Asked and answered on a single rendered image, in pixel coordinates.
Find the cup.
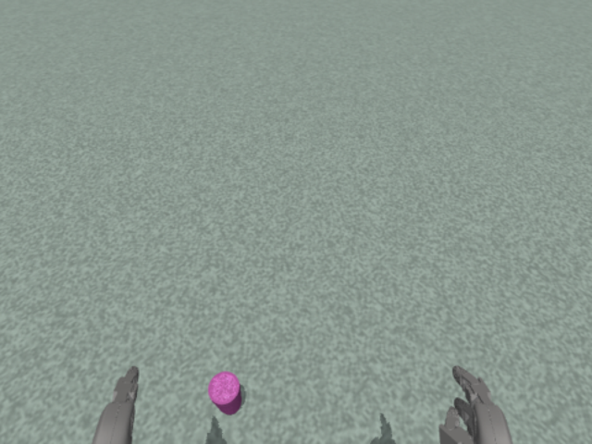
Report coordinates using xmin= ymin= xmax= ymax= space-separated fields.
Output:
xmin=208 ymin=372 xmax=241 ymax=414

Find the right robot hand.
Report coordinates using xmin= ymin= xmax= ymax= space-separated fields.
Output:
xmin=439 ymin=365 xmax=512 ymax=444

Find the left robot hand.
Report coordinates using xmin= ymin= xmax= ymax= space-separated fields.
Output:
xmin=92 ymin=366 xmax=139 ymax=444

